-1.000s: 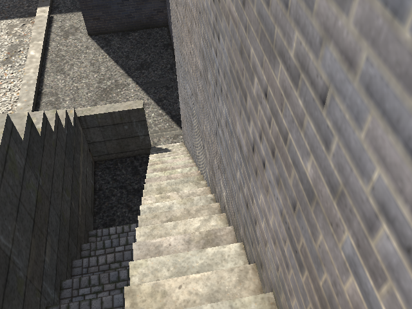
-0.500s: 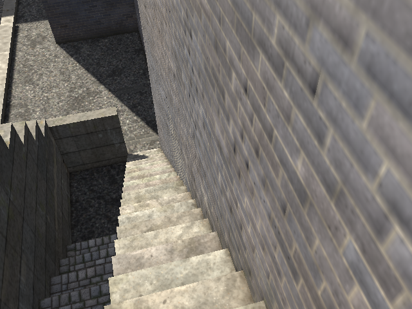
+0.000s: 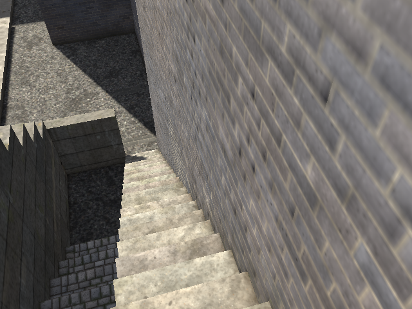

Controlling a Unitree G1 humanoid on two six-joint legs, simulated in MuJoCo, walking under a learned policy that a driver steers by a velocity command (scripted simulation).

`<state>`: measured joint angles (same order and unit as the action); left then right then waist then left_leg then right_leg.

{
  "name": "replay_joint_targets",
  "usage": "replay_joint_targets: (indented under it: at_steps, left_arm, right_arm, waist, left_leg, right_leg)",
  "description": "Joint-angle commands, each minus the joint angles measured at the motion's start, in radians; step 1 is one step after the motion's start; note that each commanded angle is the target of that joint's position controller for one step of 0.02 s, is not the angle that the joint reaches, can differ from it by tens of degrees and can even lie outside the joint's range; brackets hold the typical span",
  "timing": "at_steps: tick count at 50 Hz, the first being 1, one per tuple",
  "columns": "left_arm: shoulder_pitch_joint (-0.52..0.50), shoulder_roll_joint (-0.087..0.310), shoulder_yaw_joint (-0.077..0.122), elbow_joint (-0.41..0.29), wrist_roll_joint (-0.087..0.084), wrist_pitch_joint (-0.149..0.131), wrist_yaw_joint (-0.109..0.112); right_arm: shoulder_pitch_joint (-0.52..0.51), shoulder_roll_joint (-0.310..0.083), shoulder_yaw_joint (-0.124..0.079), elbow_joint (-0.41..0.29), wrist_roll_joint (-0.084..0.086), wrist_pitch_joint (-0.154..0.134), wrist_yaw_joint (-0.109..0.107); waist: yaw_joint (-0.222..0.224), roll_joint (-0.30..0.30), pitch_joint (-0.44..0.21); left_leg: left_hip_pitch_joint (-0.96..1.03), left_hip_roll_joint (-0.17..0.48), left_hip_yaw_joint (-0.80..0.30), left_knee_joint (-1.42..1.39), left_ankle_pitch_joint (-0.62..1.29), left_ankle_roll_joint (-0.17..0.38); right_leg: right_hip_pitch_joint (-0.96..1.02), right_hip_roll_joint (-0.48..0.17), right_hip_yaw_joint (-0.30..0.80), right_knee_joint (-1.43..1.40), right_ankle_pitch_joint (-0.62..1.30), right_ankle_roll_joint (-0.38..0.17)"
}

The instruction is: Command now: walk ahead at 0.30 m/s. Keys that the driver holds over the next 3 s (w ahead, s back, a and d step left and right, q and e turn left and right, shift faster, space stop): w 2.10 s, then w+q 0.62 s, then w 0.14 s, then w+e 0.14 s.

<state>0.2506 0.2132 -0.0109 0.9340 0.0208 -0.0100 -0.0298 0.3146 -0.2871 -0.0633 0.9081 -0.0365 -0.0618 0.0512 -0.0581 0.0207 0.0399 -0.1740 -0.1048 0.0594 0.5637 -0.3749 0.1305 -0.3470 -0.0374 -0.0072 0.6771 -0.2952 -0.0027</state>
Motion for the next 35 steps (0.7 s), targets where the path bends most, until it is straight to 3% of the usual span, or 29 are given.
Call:
replay_joint_targets:
  at_steps: [1, 2, 3, 4, 5, 6, 7, 9, 11, 12, 13, 14, 16, 18, 19, 20, 21, 22, 23, 24, 25, 26, 27, 28, 29, 30, 31, 33, 35]
  left_arm:
    - [-0.079, 0.049, 0.01, -0.081, 0.074, -0.041, -0.011]
    - [-0.092, 0.043, 0.011, -0.093, 0.07, -0.057, -0.021]
    - [-0.081, 0.185, 0.07, -0.051, -0.061, -0.038, 0.031]
    - [-0.089, 0.182, 0.072, -0.048, -0.068, -0.029, 0.056]
    - [-0.063, 0.163, 0.068, -0.027, -0.059, -0.017, 0.064]
    - [-0.081, 0.012, 0.01, -0.106, 0.092, -0.042, -0.015]
    - [-0.032, 0.005, 0.016, -0.084, 0.112, -0.059, -0.037]
    - [0.037, 0.037, 0.027, -0.096, 0.094, -0.075, -0.048]
    - [0.154, 0.079, 0.034, -0.093, 0.09, -0.088, -0.046]
    - [0.269, 0.108, 0.045, -0.066, 0.088, -0.094, -0.042]
    - [0.37, 0.101, 0.043, -0.045, 0.096, -0.105, -0.035]
    - [0.361, 0.074, 0.036, -0.038, 0.085, -0.116, -0.017]
    - [0.184, 0.051, 0.026, -0.04, 0.067, -0.113, -0.004]
    - [0.031, 0.034, 0.024, -0.067, 0.065, -0.119, 0.017]
    - [-0.016, -0.073, -0.01, -0.09, 0.071, -0.138, 0.048]
    - [0.052, -0.051, -0.006, -0.064, 0.057, -0.14, 0.06]
    - [0.147, -0.018, 0.002, -0.018, 0.067, -0.14, 0.069]
    - [0.036, 0.016, 0.004, -0.089, 0.074, -0.143, 0.087]
    - [0.055, 0.099, 0.02, -0.07, 0.111, -0.132, 0.072]
    - [0.191, 0.142, 0.078, 0.033, -0.075, -0.077, 0.125]
    - [0.168, 0.175, 0.036, -0.022, 0.149, -0.073, 0.025]
    - [0.148, 0.163, 0.098, 0.039, -0.035, -0.034, 0.084]
    - [0.156, 0.188, 0.111, 0.031, -0.041, -0.014, 0.097]
    - [0.134, 0.128, 0.119, 0.023, -0.029, 0.0, 0.096]
    - [0.134, 0.024, 0.099, -0.077, -0.056, -0.003, 0.099]
    - [0.234, -0.006, 0.093, -0.112, -0.073, -0.009, 0.123]
    - [0.146, 0.017, 0.084, -0.1, -0.038, -0.004, 0.13]
    - [-0.007, 0.039, 0.083, -0.12, 0.001, -0.003, 0.113]
    - [-0.097, 0.069, 0.086, -0.149, -0.003, 0.019, 0.082]
  right_arm:
    - [0.011, -0.181, -0.051, -0.071, 0.044, -0.068, -0.035]
    - [0.065, -0.181, -0.055, -0.049, 0.024, -0.076, -0.052]
    - [0.178, -0.08, -0.012, -0.009, -0.04, 0.0, -0.017]
    - [0.203, -0.101, -0.021, -0.005, -0.032, 0.019, -0.01]
    - [0.207, -0.107, -0.022, -0.009, -0.023, 0.032, -0.007]
    - [0.053, -0.182, -0.057, -0.064, -0.002, -0.035, -0.03]
    - [0.008, -0.164, -0.05, -0.061, 0.006, -0.045, -0.05]
    - [0.049, -0.111, -0.035, -0.021, -0.011, -0.051, -0.056]
    - [-0.004, -0.112, -0.033, -0.042, -0.014, -0.063, -0.053]
    - [-0.048, -0.07, -0.015, -0.054, -0.031, -0.068, -0.04]
    - [-0.176, -0.013, 0.012, -0.093, -0.058, -0.07, -0.035]
    - [-0.261, 0.007, 0.032, -0.126, -0.048, -0.072, -0.038]
    - [-0.188, -0.025, 0.036, -0.101, -0.046, -0.056, -0.067]
    - [0.031, -0.018, 0.044, -0.047, -0.078, -0.049, -0.077]
    - [0.035, -0.043, 0.052, -0.041, -0.092, -0.023, -0.063]
    - [0.043, -0.06, 0.037, -0.033, -0.097, -0.022, -0.05]
    - [0.037, -0.052, 0.035, -0.06, -0.079, -0.035, -0.038]
    - [0.088, -0.029, 0.042, -0.046, -0.022, -0.039, -0.017]
    - [0.053, -0.005, 0.027, -0.053, -0.017, -0.041, 0.001]
    - [-0.014, 0.134, 0.074, -0.088, 0.079, -0.014, 0.03]
    - [0.07, 0.01, 0.036, -0.041, -0.021, -0.038, 0.022]
    - [0.248, 0.05, 0.024, -0.01, 0.073, 0.004, 0.023]
    - [0.383, -0.011, 0.004, 0.024, 0.051, 0.024, 0.02]
    - [0.448, -0.044, -0.005, 0.048, 0.021, 0.008, 0.022]
    - [0.461, -0.14, 0.002, 0.076, -0.003, -0.022, 0.034]
    - [0.544, -0.261, -0.057, 0.102, 0.008, -0.025, 0.04]
    - [0.521, -0.26, -0.073, 0.112, 0.019, -0.035, 0.03]
    - [0.309, -0.136, -0.034, 0.092, -0.03, -0.059, 0.006]
    - [0.083, -0.006, 0.022, 0.068, -0.016, -0.068, -0.022]
  waist:
    - [-0.032, 0.01, 0.082]
    - [-0.052, -0.001, 0.089]
    - [-0.04, 0.011, 0.041]
    - [-0.034, 0.042, 0.019]
    - [-0.022, 0.065, 0.004]
    - [-0.003, 0.025, 0.095]
    - [0.042, -0.107, 0.057]
    - [0.048, -0.03, 0.099]
    - [0.097, -0.105, 0.029]
    - [0.168, -0.238, -0.032]
    - [0.272, -0.29, -0.039]
    - [0.276, -0.14, 0.022]
    - [0.159, -0.025, -0.045]
    - [0.028, -0.054, -0.065]
    - [0.038, -0.073, -0.053]
    - [0.053, -0.074, -0.087]
    - [0.07, -0.05, -0.076]
    - [0.053, -0.029, -0.031]
    - [0.043, -0.054, 0.022]
    - [0.023, -0.007, 0.004]
    - [0.046, -0.174, 0.118]
    - [-0.083, -0.067, -0.021]
    - [-0.165, -0.031, -0.03]
    - [-0.198, 0.098, 0.016]
    - [-0.047, 0.25, 0.093]
    - [0.008, 0.321, -0.135]
    - [-0.026, 0.261, -0.064]
    - [0.011, 0.156, 0.105]
    - [0.115, 0.056, 0.197]
  left_leg:
    - [0.064, 0.302, -0.41, -0.19, -0.062, 0.14]
    - [0.105, 0.326, -0.446, -0.18, -0.096, 0.175]
    - [0.28, 0.346, -0.468, -0.187, 0.438, 0.106]
    - [0.334, 0.365, -0.437, -0.15, 0.68, 0.102]
    - [0.344, 0.363, -0.412, -0.141, 0.746, 0.098]
    - [0.052, 0.287, -0.344, -0.04, 0.284, 0.129]
    - [-0.037, 0.238, -0.285, 0.008, 0.099, 0.145]
    - [-0.245, 0.193, -0.25, 0.056, -0.1, 0.155]
    - [-0.428, 0.099, -0.185, 0.239, -0.014, 0.111]
    - [-0.606, 0.009, -0.1, 0.488, 0.096, 0.016]
    - [-0.898, 0.014, -0.176, 0.708, -0.195, -0.067]
    - [-1.042, 0.068, -0.26, 0.696, -0.191, -0.072]
    - [-0.831, 0.112, -0.214, 0.695, -0.195, -0.112]
    - [-0.51, 0.124, -0.144, 0.818, -0.041, -0.136]
    - [-0.617, 0.21, -0.248, 0.679, 0.389, -0.164]
    - [-0.585, 0.166, -0.175, 0.671, 0.409, -0.167]
    - [-0.536, 0.135, -0.114, 0.665, 0.325, -0.162]
    - [-0.221, 0.139, -0.044, 0.367, 0.723, -0.172]
    - [0.027, 0.111, 0.046, 0.383, 0.797, -0.199]
    - [0.12, 0.088, 0.04, 0.032, 0.726, -0.19]
    - [0.182, 0.064, 0.093, 0.31, 0.478, -0.201]
    - [0.29, 0.102, 0.091, -0.013, 0.572, -0.171]
    - [0.334, 0.129, 0.045, -0.098, 0.476, -0.141]
    - [0.309, 0.22, -0.121, -0.13, 0.581, -0.107]
    - [0.354, 0.318, -0.216, 0.206, 1.499, -0.239]
    - [0.467, 0.499, -0.417, 0.174, 1.224, -0.158]
    - [0.293, 0.523, -0.672, -0.053, 0.432, -0.084]
    - [-0.013, 0.514, -0.666, -0.143, -0.11, -0.015]
    - [-0.414, 0.425, -0.577, -0.194, -0.228, 0.033]
  right_leg:
    - [-0.215, -0.022, 0.03, 0.045, -0.004, -0.033]
    - [-0.279, -0.021, 0.03, 0.051, 0.015, -0.038]
    - [-0.301, -0.003, -0.028, 0.042, -0.046, -0.032]
    - [-0.307, -0.02, -0.025, 0.067, -0.069, -0.029]
    - [-0.285, -0.031, -0.027, 0.098, -0.084, -0.034]
    - [-0.208, -0.023, 0.022, 0.208, -0.017, -0.042]
    - [-0.121, 0.013, 0.002, 0.128, 0.037, -0.069]
    - [-0.002, 0.032, -0.001, 0.105, -0.06, -0.118]
    - [0.185, 0.016, 0.124, 0.041, -0.202, -0.203]
    - [0.332, -0.108, 0.445, -0.09, -0.296, -0.323]
    - [0.466, -0.256, 0.783, -0.19, -0.359, -0.441]
    - [0.416, -0.309, 0.86, -0.183, -0.462, -0.43]
    - [0.124, -0.253, 0.67, -0.092, -0.48, -0.381]
    - [-0.303, -0.194, 0.465, -0.021, -0.494, -0.315]
    - [-0.292, -0.135, 0.317, 0.194, -0.392, -0.212]
    - [-0.302, -0.097, 0.254, 0.305, -0.4, -0.191]
    - [-0.356, -0.119, 0.253, 0.356, -0.449, -0.186]
    - [-0.588, 0.003, 0.025, 0.395, -0.543, -0.089]
    - [-0.776, -0.025, -0.013, 0.355, -0.705, -0.073]
    - [-0.57, -0.075, 0.023, 0.286, -0.542, -0.107]
    - [-0.782, -0.091, 0.084, 0.359, -0.888, -0.086]
    - [-0.508, -0.078, -0.013, 0.53, -0.485, -0.133]
    - [-0.468, -0.017, -0.036, 0.905, -0.317, -0.124]
    - [-0.579, 0.112, -0.052, 1.434, -0.547, -0.1]
    - [-0.887, 0.135, -0.006, 1.649, -0.536, -0.085]
    - [-0.988, 0.096, 0.066, 1.604, -0.354, -0.114]
    - [-1.003, 0.037, 0.062, 1.459, -0.253, -0.083]
    - [-0.965, -0.016, 0.127, 1.091, 0.054, -0.017]
    - [-0.638, -0.033, 0.086, 0.622, 0.302, 0.072]
